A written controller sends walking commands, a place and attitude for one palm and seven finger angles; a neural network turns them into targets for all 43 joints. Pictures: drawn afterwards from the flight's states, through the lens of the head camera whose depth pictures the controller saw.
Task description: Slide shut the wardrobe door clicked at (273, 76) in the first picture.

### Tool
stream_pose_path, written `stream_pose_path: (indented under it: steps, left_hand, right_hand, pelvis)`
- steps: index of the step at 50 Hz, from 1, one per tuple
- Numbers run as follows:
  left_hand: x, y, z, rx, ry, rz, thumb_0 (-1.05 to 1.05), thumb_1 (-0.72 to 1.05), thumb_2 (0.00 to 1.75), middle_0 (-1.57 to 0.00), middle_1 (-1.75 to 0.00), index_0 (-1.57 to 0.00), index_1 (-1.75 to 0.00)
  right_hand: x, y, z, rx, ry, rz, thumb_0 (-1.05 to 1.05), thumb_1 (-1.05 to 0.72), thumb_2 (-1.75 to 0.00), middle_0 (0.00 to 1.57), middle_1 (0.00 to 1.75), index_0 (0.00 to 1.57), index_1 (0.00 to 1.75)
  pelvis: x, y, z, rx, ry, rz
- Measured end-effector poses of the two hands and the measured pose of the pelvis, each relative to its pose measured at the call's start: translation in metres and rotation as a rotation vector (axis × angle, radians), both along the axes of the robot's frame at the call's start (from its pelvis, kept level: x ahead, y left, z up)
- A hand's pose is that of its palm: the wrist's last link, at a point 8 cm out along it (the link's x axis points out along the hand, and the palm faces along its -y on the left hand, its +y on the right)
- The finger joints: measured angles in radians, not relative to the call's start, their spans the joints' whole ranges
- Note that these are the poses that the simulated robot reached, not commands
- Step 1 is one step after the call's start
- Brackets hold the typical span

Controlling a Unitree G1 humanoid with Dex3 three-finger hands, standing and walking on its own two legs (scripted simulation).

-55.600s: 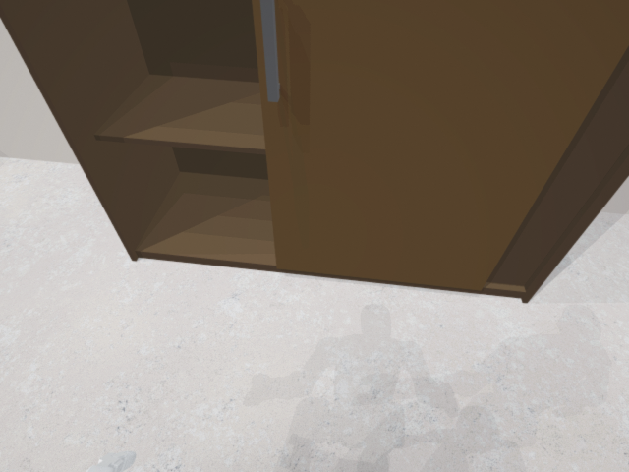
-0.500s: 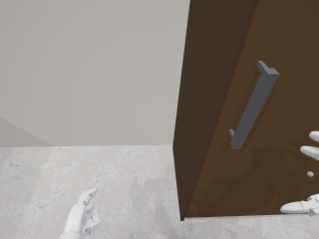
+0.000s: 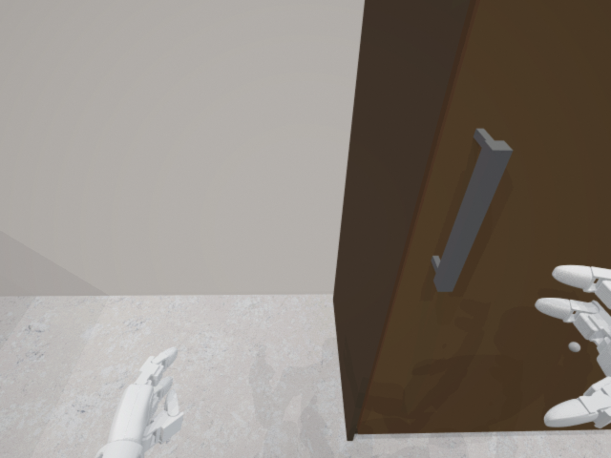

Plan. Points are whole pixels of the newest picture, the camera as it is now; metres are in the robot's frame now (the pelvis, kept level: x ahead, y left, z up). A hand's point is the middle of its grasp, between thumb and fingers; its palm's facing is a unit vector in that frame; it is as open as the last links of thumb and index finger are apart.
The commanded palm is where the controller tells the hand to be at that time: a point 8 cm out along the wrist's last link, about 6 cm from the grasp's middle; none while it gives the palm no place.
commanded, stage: draw the hand back to the body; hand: right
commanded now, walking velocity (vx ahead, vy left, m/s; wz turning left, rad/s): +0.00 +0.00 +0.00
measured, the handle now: (460, 217) +0.39 -0.24 +0.15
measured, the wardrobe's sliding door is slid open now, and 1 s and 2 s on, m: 0.01 0.01 0.01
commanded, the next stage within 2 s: step back with the hand held close in 1.04 s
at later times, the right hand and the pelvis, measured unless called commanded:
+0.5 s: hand (560, 300) +0.22 -0.27 +0.17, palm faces +0.44 +0.83 -0.35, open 10.4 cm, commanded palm +0.17 -0.31 +0.19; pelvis +0.02 -0.02 +0.01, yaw +3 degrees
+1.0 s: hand (526, 288) +0.24 -0.25 +0.18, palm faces +0.42 +0.83 -0.37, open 7.5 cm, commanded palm +0.19 -0.28 +0.19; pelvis +0.04 +0.01 +0.02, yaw +2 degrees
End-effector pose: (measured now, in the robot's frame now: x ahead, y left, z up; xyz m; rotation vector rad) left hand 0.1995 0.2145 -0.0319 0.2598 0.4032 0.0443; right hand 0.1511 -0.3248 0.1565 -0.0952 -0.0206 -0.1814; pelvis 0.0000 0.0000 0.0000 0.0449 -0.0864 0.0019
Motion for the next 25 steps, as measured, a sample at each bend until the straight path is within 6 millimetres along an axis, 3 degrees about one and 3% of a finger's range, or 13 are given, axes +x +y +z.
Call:
stream_pose_path:
  steps: [3,8,17,25]
  left_hand:
    - [-0.005,-0.006,-0.003,0.024,0.029,-0.03,0.02,0.9,0.89,-0.2,-0.3,-0.2,-0.3]
    - [-0.017,-0.016,-0.016,0.016,0.107,-0.03,0.02,0.9,0.89,-0.2,-0.3,-0.2,-0.3]
    - [-0.037,-0.02,-0.034,-0.009,0.242,0.028,0.02,0.9,0.89,-0.21,-0.3,-0.21,-0.3]
    - [-0.027,-0.009,-0.031,0.0,0.254,0.064,0.02,0.9,0.89,-0.21,-0.3,-0.21,-0.3]
  right_hand:
    - [-0.004,-0.001,0.009,-0.144,-0.051,-0.151,-0.01,0.44,-0.25,0.25,1.09,0.25,1.08]
    - [-0.005,0.003,0.021,-0.241,-0.133,-0.273,-0.01,0.3,-0.32,0.25,1.0,0.24,1.0]
    - [0.01,0.005,0.02,-0.293,-0.146,-0.282,0.0,-0.01,-0.47,0.24,0.82,0.24,0.82]
    - [0.029,0.013,0.031,-0.333,-0.171,-0.235,0.0,-0.29,-0.61,0.23,0.65,0.23,0.65]
  pelvis:
    - [-0.005,-0.001,0.001,0.005,-0.006,-0.005]
    - [-0.008,-0.007,0.004,-0.002,-0.013,0.003]
    - [0.004,-0.014,0.01,-0.017,-0.027,0.024]
    - [0.02,-0.016,0.013,-0.025,-0.021,0.042]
